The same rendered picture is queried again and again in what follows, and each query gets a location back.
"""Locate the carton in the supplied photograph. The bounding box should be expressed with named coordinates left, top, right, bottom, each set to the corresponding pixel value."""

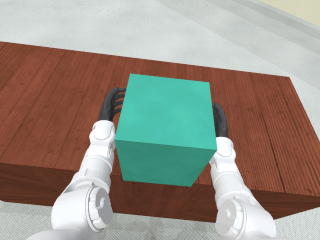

left=114, top=73, right=218, bottom=187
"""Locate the pedestal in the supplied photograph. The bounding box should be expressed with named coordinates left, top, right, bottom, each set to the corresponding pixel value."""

left=0, top=41, right=320, bottom=223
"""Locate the robot left forearm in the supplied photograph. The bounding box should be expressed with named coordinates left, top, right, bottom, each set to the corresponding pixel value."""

left=51, top=120, right=116, bottom=228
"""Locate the robot right forearm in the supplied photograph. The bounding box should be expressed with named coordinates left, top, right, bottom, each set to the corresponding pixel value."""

left=209, top=137, right=277, bottom=233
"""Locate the robot right upper arm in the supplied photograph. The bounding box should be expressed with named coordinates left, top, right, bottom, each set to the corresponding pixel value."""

left=215, top=198, right=293, bottom=240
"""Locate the left robot hand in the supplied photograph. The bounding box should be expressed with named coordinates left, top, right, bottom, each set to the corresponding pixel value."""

left=98, top=87, right=127, bottom=122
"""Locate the robot left upper arm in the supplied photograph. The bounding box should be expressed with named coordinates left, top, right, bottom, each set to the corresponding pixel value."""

left=26, top=185, right=113, bottom=240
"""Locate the right robot hand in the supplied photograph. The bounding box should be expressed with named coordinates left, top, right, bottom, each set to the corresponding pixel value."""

left=212, top=102, right=229, bottom=138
